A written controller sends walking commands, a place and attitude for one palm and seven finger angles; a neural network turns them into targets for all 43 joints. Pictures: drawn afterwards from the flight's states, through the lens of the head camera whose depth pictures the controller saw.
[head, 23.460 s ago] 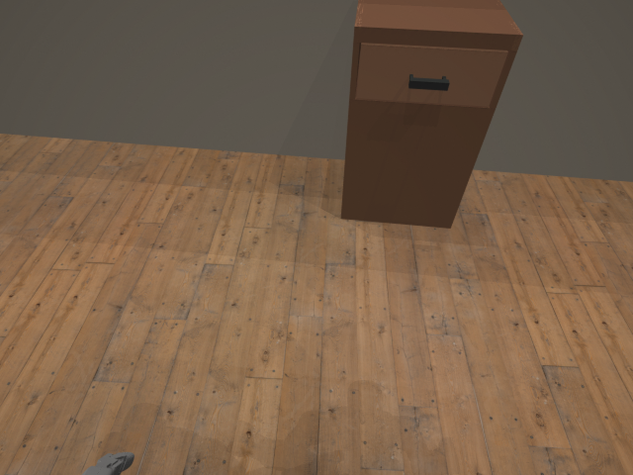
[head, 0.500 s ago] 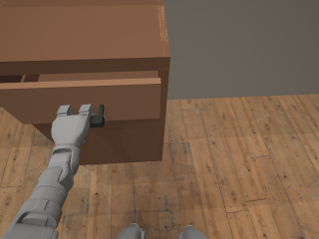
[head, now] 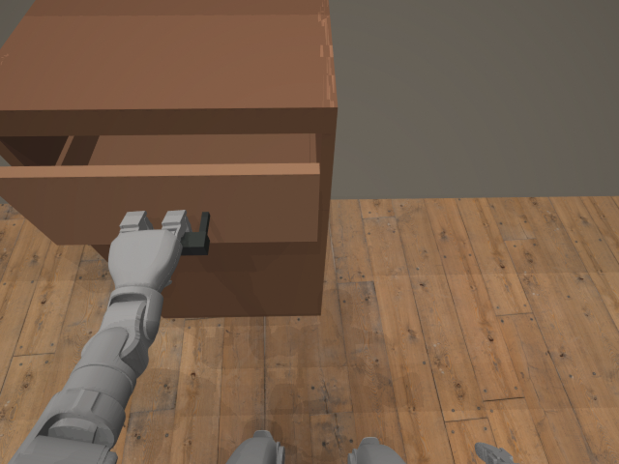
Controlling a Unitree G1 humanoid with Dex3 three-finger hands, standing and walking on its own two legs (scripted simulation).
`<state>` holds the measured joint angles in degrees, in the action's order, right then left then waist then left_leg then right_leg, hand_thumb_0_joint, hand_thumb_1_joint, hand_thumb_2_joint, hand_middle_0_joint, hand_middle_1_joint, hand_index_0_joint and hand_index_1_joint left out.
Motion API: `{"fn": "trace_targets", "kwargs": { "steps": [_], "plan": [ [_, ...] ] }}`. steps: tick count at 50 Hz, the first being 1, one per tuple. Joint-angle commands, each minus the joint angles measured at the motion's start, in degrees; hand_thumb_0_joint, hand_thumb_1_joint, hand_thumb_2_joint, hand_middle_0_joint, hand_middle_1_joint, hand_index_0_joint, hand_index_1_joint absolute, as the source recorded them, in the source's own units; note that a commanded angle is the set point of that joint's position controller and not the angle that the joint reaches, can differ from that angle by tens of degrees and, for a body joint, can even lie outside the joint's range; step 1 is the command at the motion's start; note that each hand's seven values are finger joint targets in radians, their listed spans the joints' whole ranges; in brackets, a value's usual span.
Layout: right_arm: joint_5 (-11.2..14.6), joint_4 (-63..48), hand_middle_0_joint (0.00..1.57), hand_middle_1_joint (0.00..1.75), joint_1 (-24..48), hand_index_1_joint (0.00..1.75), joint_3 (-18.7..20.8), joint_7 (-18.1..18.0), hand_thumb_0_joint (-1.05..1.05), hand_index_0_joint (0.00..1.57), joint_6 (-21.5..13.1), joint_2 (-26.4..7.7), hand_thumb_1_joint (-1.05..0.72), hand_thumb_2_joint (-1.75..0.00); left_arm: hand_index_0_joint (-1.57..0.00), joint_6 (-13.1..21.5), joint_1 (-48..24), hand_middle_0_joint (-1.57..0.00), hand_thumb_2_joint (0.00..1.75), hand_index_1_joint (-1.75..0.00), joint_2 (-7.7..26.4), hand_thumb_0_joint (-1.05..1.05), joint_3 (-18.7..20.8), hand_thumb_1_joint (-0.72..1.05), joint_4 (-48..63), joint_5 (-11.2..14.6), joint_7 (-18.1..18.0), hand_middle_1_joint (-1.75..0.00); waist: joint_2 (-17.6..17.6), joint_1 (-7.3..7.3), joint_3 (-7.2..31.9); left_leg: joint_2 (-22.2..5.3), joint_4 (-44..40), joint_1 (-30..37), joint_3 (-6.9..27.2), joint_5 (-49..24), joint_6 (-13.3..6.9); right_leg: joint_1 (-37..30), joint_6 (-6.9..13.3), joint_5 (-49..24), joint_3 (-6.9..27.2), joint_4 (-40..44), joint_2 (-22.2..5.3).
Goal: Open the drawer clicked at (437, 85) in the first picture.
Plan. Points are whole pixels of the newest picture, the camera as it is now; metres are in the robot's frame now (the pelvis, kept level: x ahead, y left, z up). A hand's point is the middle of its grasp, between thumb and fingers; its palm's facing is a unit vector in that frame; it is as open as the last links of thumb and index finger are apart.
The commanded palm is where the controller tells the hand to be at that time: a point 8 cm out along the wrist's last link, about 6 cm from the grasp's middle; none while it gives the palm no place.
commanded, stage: pull the drawer open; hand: left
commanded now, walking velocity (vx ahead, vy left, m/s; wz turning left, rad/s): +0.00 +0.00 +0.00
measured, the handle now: (168, 231) +0.44 +0.23 -0.02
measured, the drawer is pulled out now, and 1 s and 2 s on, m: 0.07 0.21 0.30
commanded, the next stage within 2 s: open the thumb to release the handle in 1.60 s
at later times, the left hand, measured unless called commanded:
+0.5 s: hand (159, 284) +0.36 +0.23 -0.04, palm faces -0.05 -0.05 -1.00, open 6.0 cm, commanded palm +0.31 +0.23 +0.01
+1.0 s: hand (144, 371) +0.24 +0.22 -0.04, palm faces -0.03 -0.08 -1.00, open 6.0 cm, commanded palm +0.20 +0.22 +0.01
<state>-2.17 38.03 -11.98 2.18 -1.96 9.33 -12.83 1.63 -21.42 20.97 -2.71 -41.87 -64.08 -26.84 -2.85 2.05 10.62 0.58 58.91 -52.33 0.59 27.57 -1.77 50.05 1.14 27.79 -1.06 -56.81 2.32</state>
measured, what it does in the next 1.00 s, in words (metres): stands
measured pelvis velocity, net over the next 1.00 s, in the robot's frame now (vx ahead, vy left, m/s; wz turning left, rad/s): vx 0.01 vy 0.00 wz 0.00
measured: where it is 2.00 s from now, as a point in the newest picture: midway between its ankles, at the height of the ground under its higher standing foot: outside the picture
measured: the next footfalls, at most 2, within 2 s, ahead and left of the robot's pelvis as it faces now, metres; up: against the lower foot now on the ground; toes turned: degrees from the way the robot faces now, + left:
none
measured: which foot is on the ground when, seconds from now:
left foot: down 0.00-1.00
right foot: down 0.00-1.00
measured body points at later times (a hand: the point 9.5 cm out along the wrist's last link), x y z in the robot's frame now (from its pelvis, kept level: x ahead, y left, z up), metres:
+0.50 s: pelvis -0.01 +0.00 +0.00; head +0.08 -0.02 +0.44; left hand +0.36 +0.23 +0.02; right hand +0.05 -0.27 -0.14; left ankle +0.00 +0.10 -0.67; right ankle -0.01 -0.11 -0.67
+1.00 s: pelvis +0.01 +0.00 +0.00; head +0.08 -0.01 +0.45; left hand +0.24 +0.22 +0.02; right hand +0.22 -0.23 -0.10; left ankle +0.00 +0.10 -0.67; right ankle -0.01 -0.11 -0.67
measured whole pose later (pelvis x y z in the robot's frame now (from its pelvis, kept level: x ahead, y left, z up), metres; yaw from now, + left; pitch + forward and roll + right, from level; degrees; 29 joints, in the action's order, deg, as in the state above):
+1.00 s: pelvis +0.01 +0.00 +0.00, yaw +0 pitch +17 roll -1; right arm -2.1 31.7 -4.5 0.8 0.0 7.6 -12.1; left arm -1.8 15.4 17.3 -6.3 -10.3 -64.1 -31.5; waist -2.5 -1.2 9.9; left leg 0.7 58.2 -45.7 0.2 29.2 -1.5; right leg 43.8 1.3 29.6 -0.6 -56.7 2.2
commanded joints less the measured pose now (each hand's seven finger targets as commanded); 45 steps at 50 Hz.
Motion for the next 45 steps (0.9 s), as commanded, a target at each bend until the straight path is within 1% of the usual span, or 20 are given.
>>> {"fn": "trace_targets", "kwargs": {
  "steps": [1, 6, 8, 9, 12, 14, 16, 17, 19, 21, 24, 25, 27, 29, 31, 35, 37, 40, 43, 45],
  "plan": [
    [-0.2, -4.5, 0.20, 0.30, -4.0, 0.30, 3.0, -1.2, 0.00, 0.20, -1.2, -8.7, -0.90, -0.90, -0.40, 0.4, -15.7, -0.40, 0.90, -1.35, 13.9, 0.00, 6.6, 0.90, 7.7, 1.1, -1.4, -1.35, 0.2, 0.05, 21.6, 0.8, -4.9, 14.8, -0.6, -22.8, -0.6, -10.7, 1.6, -25.3, -0.1, 5.8, 0.5],
    [0.1, -4.1, 0.20, 0.30, -4.4, 0.30, 2.9, -1.3, 0.00, 0.20, -1.5, -8.9, -0.90, -0.90, -0.40, 1.9, -17.5, -0.40, 0.90, -1.35, 14.9, 0.00, 7.0, 0.90, 5.6, 1.4, -1.1, -1.35, 0.7, 0.28, 20.0, 1.0, -5.0, 12.0, -0.7, -18.1, -0.9, -9.4, 1.4, -20.7, 0.2, 6.3, 0.4],
    [0.0, -4.0, 0.20, 0.30, -4.7, 0.30, 3.0, -1.4, 0.00, 0.20, -1.7, -8.9, -0.90, -0.90, -0.40, 2.6, -18.5, -0.40, 0.90, -1.35, 15.9, 0.00, 7.6, 0.90, 6.0, 1.3, -1.2, -1.35, -0.1, 0.02, 21.6, 1.0, -4.8, 11.7, -0.8, -17.8, -0.9, -9.7, 1.4, -20.5, 0.5, 5.8, 0.3],
    [0.1, -3.7, 0.20, 0.30, -4.7, 0.30, 3.1, -1.5, 0.00, 0.20, -1.7, -8.9, -0.90, -0.90, -0.40, 2.5, -17.5, -0.40, 0.90, -1.35, 15.5, 0.00, 7.4, 0.90, 4.1, 1.4, -1.2, -1.35, 1.6, 0.22, 20.3, 1.0, -4.7, 10.8, -0.9, -16.8, -1.0, -9.5, 1.3, -19.8, 0.5, 6.2, 0.3],
    [0.0, -3.4, 0.20, 0.30, -5.0, 0.30, 3.2, -1.5, 0.00, 0.20, -2.0, -8.9, -0.90, -0.90, -0.40, 3.4, -20.0, -0.40, 0.90, -1.35, 16.5, 0.00, 8.1, 0.90, 5.5, 1.3, -1.6, -1.35, 0.2, 0.28, 22.2, 1.0, -4.1, 10.8, -0.6, -17.5, -1.0, -9.1, 1.4, -20.4, 0.7, 5.4, 0.3],
    [0.0, -3.2, 0.20, 0.30, -5.5, 0.30, 3.2, -1.4, 0.00, 0.20, -2.1, -9.1, -0.90, -0.90, -0.40, 3.4, -19.4, -0.40, 0.90, -1.35, 16.7, 0.00, 8.2, 0.90, 4.1, 1.3, -1.9, -1.35, 0.0, 0.15, 21.6, 1.1, -4.1, 10.2, -0.9, -16.8, -1.0, -8.7, 1.3, -19.6, 0.7, 5.5, 0.3],
    [0.3, -3.8, 0.20, 0.30, -5.2, 0.30, 3.4, -1.2, 0.00, 0.20, -2.2, -9.1, -0.90, -0.90, -0.40, 3.5, -14.9, -0.40, 0.90, -1.35, 16.1, 0.00, 8.6, 0.90, 4.6, 1.8, -1.7, -1.35, 1.5, -1.05, 22.3, 1.2, -4.6, 10.1, -1.1, -16.4, -1.1, -10.7, 1.4, -19.6, 0.9, 6.0, 0.4],
    [0.2, -4.3, 0.20, 0.30, -4.5, 0.30, 3.4, -1.2, 0.00, 0.20, -2.1, -9.2, -0.90, -0.90, -0.40, 3.5, -11.8, -0.40, 0.90, -1.35, 17.2, 0.00, 10.3, 0.90, 5.6, 2.4, -1.7, -1.35, 1.6, -1.92, 23.6, 1.1, -4.9, 10.5, -1.1, -17.2, -1.1, -12.2, 1.5, -20.7, 1.0, 5.9, 0.5],
    [0.6, -5.5, 0.20, 0.30, -3.9, 0.30, 3.6, -0.9, 0.00, 0.20, -2.1, -8.8, -0.90, -0.90, -0.40, 3.3, -7.0, -0.40, 0.90, -1.35, 14.3, 0.00, 8.3, 0.90, 9.0, 2.7, -1.6, -1.35, 0.4, -2.48, 24.4, 1.1, -5.6, 12.4, -1.4, -18.6, -1.0, -13.2, 1.6, -22.4, 1.1, 6.4, 0.6],
    [0.9, -6.3, 0.20, 0.30, -3.0, 0.30, 3.7, -0.6, 0.00, 0.20, -2.1, -8.8, -0.90, -0.90, -0.40, 2.9, 0.0, -0.40, 0.90, -1.35, 13.8, 0.00, 9.1, 0.90, 12.5, 3.5, -1.9, -1.35, -0.1, -3.62, 23.8, 0.9, -6.4, 13.8, -1.6, -19.9, -0.8, -14.3, 1.8, -23.5, 0.9, 6.8, 0.7],
    [1.5, -7.7, 0.20, 0.30, -1.5, 0.30, 3.6, -0.3, 0.00, 0.20, -2.4, -8.7, -0.90, -0.90, -0.40, 1.9, 7.6, -0.40, 0.90, -1.35, 11.1, 0.00, 8.0, 0.90, 16.8, 4.5, -2.1, -1.35, 2.0, -3.27, 20.0, 0.6, -7.4, 13.3, -1.5, -19.2, -0.7, -14.7, 1.8, -23.6, 0.6, 7.8, 0.8],
    [1.4, -7.7, 0.20, 0.30, -1.1, 0.30, 3.6, -0.3, 0.00, 0.20, -2.5, -8.8, -0.90, -0.90, -0.40, 1.8, 8.4, -0.40, 0.90, -1.35, 11.7, 0.00, 8.7, 0.90, 18.6, 4.4, -2.4, -1.35, 2.6, -3.13, 20.0, 0.5, -7.4, 13.4, -1.5, -19.3, -0.8, -14.9, 1.7, -24.1, 0.8, 7.9, 0.8],
    [1.3, -8.4, 0.20, 0.30, 0.3, 0.30, 3.5, -0.2, 0.00, 0.20, -2.8, -8.9, -0.90, -0.90, -0.40, 1.2, 13.3, -0.40, 0.90, -1.35, 11.5, 0.00, 9.3, 0.90, 22.3, 4.3, -3.2, -1.35, 1.0, -3.67, 19.1, 0.5, -7.7, 14.4, -1.2, -20.7, -0.5, -14.7, 2.1, -24.8, 0.6, 7.5, 0.7],
    [1.1, -8.7, 0.20, 0.30, 0.5, 0.30, 3.6, 0.3, 0.00, 0.20, -3.0, -8.7, -0.90, -0.90, -0.40, 0.4, 17.2, -0.40, 0.90, -1.35, 9.1, 0.00, 7.6, 0.90, 25.3, 3.6, -4.3, -1.35, -0.2, -3.42, 18.9, 0.1, -7.7, 16.9, -1.0, -23.0, -0.3, -13.5, 2.0, -25.6, -0.1, 7.2, 0.7],
    [0.9, -9.0, 0.20, 0.30, 1.5, 0.30, 3.6, 0.6, 0.00, 0.20, -3.0, -8.7, -0.90, -0.90, -0.40, -0.8, 21.7, -0.40, 0.90, -1.35, 9.4, 0.00, 8.5, 0.90, 27.1, 3.3, -5.4, -1.35, 1.1, -3.53, 17.2, 0.2, -7.5, 16.9, -1.0, -23.0, -0.2, -13.5, 2.0, -25.8, -0.2, 7.4, 0.7],
    [0.4, -9.6, 0.20, 0.30, 3.0, 0.30, 3.4, 1.0, 0.00, 0.20, -3.2, -8.3, -0.90, -0.90, -0.40, -2.9, 25.2, -0.40, 0.90, -1.35, 7.3, 0.00, 6.9, 0.90, 32.0, 2.2, -7.1, -1.35, -1.2, -3.29, 16.7, -0.1, -7.1, 20.1, -0.1, -26.6, 0.3, -11.8, 2.0, -26.3, -1.0, 6.3, 0.6],
    [0.2, -10.3, 0.20, 0.30, 4.1, 0.30, 3.3, 1.2, 0.00, 0.20, -3.2, -8.2, -0.90, -0.90, -0.40, -3.8, 27.3, -0.40, 0.90, -1.35, 6.5, 0.00, 6.4, 0.90, 35.2, 2.1, -7.7, -1.35, -0.7, -3.17, 16.8, -0.4, -6.9, 21.6, 0.6, -29.0, 0.4, -11.3, 2.0, -26.3, -1.5, 6.0, 0.6],
    [0.1, -10.9, 0.20, 0.30, 5.3, 0.30, 2.8, 1.3, 0.00, 0.20, -3.3, -7.8, -0.90, -0.90, -0.40, -4.9, 28.3, -0.40, 0.90, -1.35, 4.8, 0.00, 4.4, 0.90, 36.7, 1.6, -7.9, -1.35, -0.2, -2.88, 15.4, -0.2, -6.9, 22.0, 0.6, -27.0, 0.4, -10.7, 1.8, -25.0, -1.8, 6.2, 0.6],
    [-0.1, -12.0, 0.20, 0.30, 6.4, 0.30, 2.3, 1.3, 0.00, 0.20, -3.4, -7.4, -0.90, -0.90, -0.40, -5.2, 32.1, -0.40, 0.90, -1.35, 4.8, 0.00, 4.1, 0.90, 39.8, 1.5, -8.0, -1.35, -1.8, -3.92, 16.6, -0.3, -6.7, 24.0, 1.0, -29.7, 0.6, -11.3, 1.9, -25.4, -1.8, 5.5, 0.5],
    [-0.1, -12.8, 0.20, 0.30, 7.3, 0.30, 1.9, 1.4, 0.00, 0.20, -3.4, -7.1, -0.90, -0.90, -0.40, -5.3, 35.9, -0.40, 0.90, -1.35, 4.5, 0.00, 4.1, 0.90, 39.5, 1.7, -7.8, -1.35, 0.7, -4.12, 14.3, 0.0, -6.8, 22.8, 1.0, -27.8, 0.7, -11.6, 1.8, -24.7, -1.9, 5.9, 0.7]
  ]
}}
